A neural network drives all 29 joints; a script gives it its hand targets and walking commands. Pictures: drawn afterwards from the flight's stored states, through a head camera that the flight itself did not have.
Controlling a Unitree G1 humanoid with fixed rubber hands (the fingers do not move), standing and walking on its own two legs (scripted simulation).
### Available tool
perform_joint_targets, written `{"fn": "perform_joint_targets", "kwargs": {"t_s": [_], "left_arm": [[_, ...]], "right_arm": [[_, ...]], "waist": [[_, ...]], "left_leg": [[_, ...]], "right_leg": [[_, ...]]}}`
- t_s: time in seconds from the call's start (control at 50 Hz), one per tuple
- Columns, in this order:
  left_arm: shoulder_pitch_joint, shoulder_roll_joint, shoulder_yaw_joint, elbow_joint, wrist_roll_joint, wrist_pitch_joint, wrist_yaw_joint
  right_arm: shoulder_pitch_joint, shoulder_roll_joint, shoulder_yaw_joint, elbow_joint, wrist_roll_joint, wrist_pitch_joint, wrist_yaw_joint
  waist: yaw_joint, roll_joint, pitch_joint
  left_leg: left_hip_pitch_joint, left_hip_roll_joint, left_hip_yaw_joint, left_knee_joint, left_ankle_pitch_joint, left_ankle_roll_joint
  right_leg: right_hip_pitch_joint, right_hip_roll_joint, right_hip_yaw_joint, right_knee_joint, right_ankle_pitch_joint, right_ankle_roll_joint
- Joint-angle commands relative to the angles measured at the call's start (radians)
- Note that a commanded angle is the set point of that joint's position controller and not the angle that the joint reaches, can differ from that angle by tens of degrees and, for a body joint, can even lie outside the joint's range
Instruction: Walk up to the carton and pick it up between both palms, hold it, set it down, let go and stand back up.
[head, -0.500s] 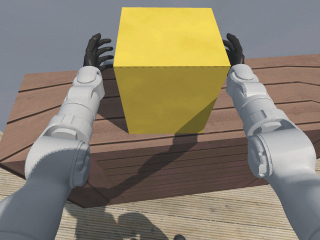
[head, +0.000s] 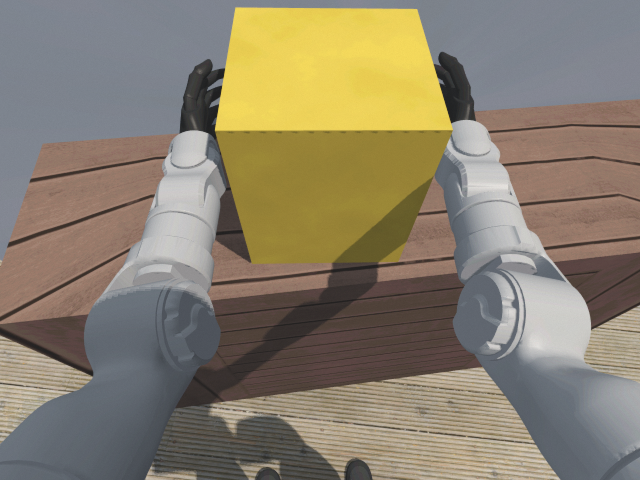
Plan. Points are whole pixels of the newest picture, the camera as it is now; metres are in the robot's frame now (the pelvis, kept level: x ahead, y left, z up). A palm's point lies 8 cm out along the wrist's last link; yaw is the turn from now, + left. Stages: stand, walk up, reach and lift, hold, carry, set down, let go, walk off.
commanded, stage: reach and lift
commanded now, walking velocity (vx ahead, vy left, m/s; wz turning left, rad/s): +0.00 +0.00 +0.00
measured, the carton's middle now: (326, 149) +0.49 -0.03 +0.10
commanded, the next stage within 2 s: none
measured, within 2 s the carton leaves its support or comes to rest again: leaves its support in 1.50 s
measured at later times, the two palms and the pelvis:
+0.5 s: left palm (198, 145) +0.48 +0.12 +0.13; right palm (450, 139) +0.46 -0.18 +0.13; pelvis +0.04 +0.00 +0.00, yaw +3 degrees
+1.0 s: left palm (197, 148) +0.47 +0.12 +0.13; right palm (451, 138) +0.46 -0.18 +0.13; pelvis +0.02 -0.01 +0.00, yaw +3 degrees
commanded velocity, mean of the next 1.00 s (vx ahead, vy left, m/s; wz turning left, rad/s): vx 0.00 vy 0.00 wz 0.00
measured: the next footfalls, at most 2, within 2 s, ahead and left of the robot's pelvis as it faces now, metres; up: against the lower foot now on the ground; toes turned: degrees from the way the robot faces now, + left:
none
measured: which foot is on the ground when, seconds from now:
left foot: down 0.00-1.00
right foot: down 0.00-1.00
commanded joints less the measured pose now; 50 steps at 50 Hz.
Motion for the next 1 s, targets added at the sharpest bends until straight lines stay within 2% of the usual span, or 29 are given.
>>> {"fn": "perform_joint_targets", "kwargs": {"t_s": [0.0, 0.04, 0.12, 0.16, 0.18, 0.2, 0.22, 0.32, 0.34, 0.4, 0.44, 0.54, 0.64, 0.68, 0.74, 0.76, 0.78, 0.9, 0.98], "left_arm": [[-0.377, -0.346, 0.023, -0.184, 0.227, 0.043, -0.158], [-0.3, -0.325, 0.036, -0.213, 0.249, 0.071, -0.17], [-0.184, -0.354, -0.05, -0.278, 0.202, 0.095, -0.202], [-0.146, -0.381, -0.097, -0.3, 0.189, 0.094, -0.215], [-0.14, -0.386, -0.112, -0.321, 0.173, 0.094, -0.219], [-0.139, -0.398, -0.132, -0.327, 0.169, 0.097, -0.22], [-0.128, -0.402, -0.147, -0.332, 0.154, 0.101, -0.223], [-0.104, -0.433, -0.179, -0.369, 0.145, 0.132, -0.221], [-0.096, -0.429, -0.188, -0.371, 0.147, 0.144, -0.217], [-0.1, -0.41, -0.213, -0.392, 0.124, 0.168, -0.2], [-0.11, -0.412, -0.232, -0.389, 0.111, 0.184, -0.191], [-0.164, -0.421, -0.275, -0.428, 0.079, 0.203, -0.162], [-0.212, -0.446, -0.283, -0.413, 0.069, 0.225, -0.146], [-0.235, -0.446, -0.279, -0.417, 0.081, 0.228, -0.143], [-0.243, -0.445, -0.256, -0.398, 0.083, 0.239, -0.145], [-0.262, -0.444, -0.245, -0.408, 0.093, 0.241, -0.146], [-0.271, -0.444, -0.235, -0.396, 0.095, 0.245, -0.148], [-0.295, -0.41, -0.185, -0.372, 0.125, 0.221, -0.166], [-0.319, -0.416, -0.157, -0.355, 0.136, 0.197, -0.168]], "right_arm": [[-0.299, 0.501, -0.026, -0.157, -0.25, 0.004, 0.186], [-0.225, 0.499, 0.0, -0.173, -0.25, 0.014, 0.203], [-0.154, 0.505, 0.149, -0.251, -0.144, 0.003, 0.197], [-0.138, 0.517, 0.194, -0.282, -0.11, -0.022, 0.179], [-0.129, 0.519, 0.209, -0.278, -0.097, -0.033, 0.17], [-0.131, 0.517, 0.226, -0.277, -0.085, -0.041, 0.165], [-0.12, 0.519, 0.232, -0.271, -0.077, -0.046, 0.16], [-0.118, 0.492, 0.251, -0.247, -0.048, -0.043, 0.145], [-0.12, 0.487, 0.257, -0.254, -0.031, -0.04, 0.142], [-0.136, 0.442, 0.242, -0.242, -0.014, -0.026, 0.142], [-0.154, 0.414, 0.234, -0.235, -0.008, -0.019, 0.146], [-0.203, 0.403, 0.221, -0.232, -0.003, -0.009, 0.15], [-0.25, 0.43, 0.203, -0.224, -0.01, 0.008, 0.158], [-0.268, 0.452, 0.19, -0.218, -0.016, 0.012, 0.16], [-0.294, 0.461, 0.161, -0.225, -0.044, 0.015, 0.167], [-0.297, 0.464, 0.162, -0.233, -0.051, 0.021, 0.168], [-0.303, 0.475, 0.157, -0.232, -0.052, 0.025, 0.171], [-0.321, 0.481, 0.118, -0.256, -0.099, 0.013, 0.175], [-0.337, 0.509, 0.111, -0.263, -0.13, -0.001, 0.182]], "waist": [[0.035, -0.014, -0.609], [0.032, -0.038, -0.522], [0.014, -0.057, -0.401], [0.007, -0.053, -0.389], [-0.002, -0.069, -0.376], [-0.003, -0.049, -0.366], [-0.014, -0.054, -0.349], [-0.018, -0.039, -0.278], [-0.007, -0.023, -0.28], [-0.017, -0.029, -0.287], [-0.025, -0.012, -0.287], [-0.031, -0.002, -0.356], [-0.028, -0.017, -0.422], [-0.024, 0.001, -0.432], [-0.014, 0.0, -0.453], [-0.013, -0.021, -0.451], [-0.018, -0.015, -0.449], [-0.014, -0.011, -0.473], [0.0, -0.024, -0.466]], "left_leg": [[0.348, -0.058, 0.012, -0.056, 0.129, 0.017], [0.329, -0.059, 0.008, -0.08, 0.137, 0.028], [0.281, -0.068, -0.004, -0.075, 0.191, 0.051], [0.249, -0.067, -0.012, -0.056, 0.205, 0.051], [0.238, -0.063, -0.017, -0.053, 0.199, 0.053], [0.233, -0.066, -0.018, -0.04, 0.191, 0.049], [0.23, -0.067, -0.02, -0.046, 0.186, 0.052], [0.289, -0.064, -0.034, 0.0, 0.238, 0.023], [0.293, -0.066, -0.031, 0.012, 0.236, 0.018], [0.328, -0.062, -0.039, 0.037, 0.237, 0.002], [0.362, -0.058, -0.036, 0.049, 0.25, -0.019], [0.429, -0.052, -0.036, 0.086, 0.301, -0.031], [0.393, -0.049, -0.035, 0.065, 0.277, -0.022], [0.368, -0.05, -0.03, 0.056, 0.257, -0.013], [0.312, -0.055, -0.021, 0.036, 0.215, -0.001], [0.306, -0.055, -0.024, 0.024, 0.217, 0.008], [0.297, -0.056, -0.02, 0.017, 0.206, 0.014], [0.249, -0.061, -0.015, -0.022, 0.153, 0.032], [0.222, -0.057, -0.01, -0.046, 0.132, 0.043]], "right_leg": [[0.475, 0.008, -0.095, 0.012, 0.249, 0.058], [0.582, 0.002, -0.086, 0.034, 0.353, 0.07], [0.727, 0.006, -0.07, 0.119, 0.578, 0.1], [0.756, 0.002, -0.061, 0.152, 0.653, 0.104], [0.77, 0.003, -0.065, 0.162, 0.68, 0.107], [0.766, 0.002, -0.06, 0.179, 0.696, 0.109], [0.768, 0.0, -0.058, 0.186, 0.715, 0.11], [0.723, 0.014, -0.067, 0.212, 0.735, 0.103], [0.703, 0.017, -0.069, 0.214, 0.72, 0.1], [0.613, 0.026, -0.074, 0.203, 0.64, 0.097], [0.575, 0.033, -0.085, 0.192, 0.605, 0.092], [0.488, 0.042, -0.087, 0.168, 0.569, 0.082], [0.514, 0.04, -0.082, 0.147, 0.528, 0.08], [0.53, 0.033, -0.075, 0.145, 0.521, 0.079], [0.565, 0.026, -0.073, 0.136, 0.51, 0.088], [0.577, 0.029, -0.074, 0.133, 0.508, 0.088], [0.594, 0.022, -0.072, 0.134, 0.514, 0.089], [0.655, 0.019, -0.077, 0.144, 0.517, 0.093], [0.679, 0.011, -0.069, 0.136, 0.51, 0.093]]}}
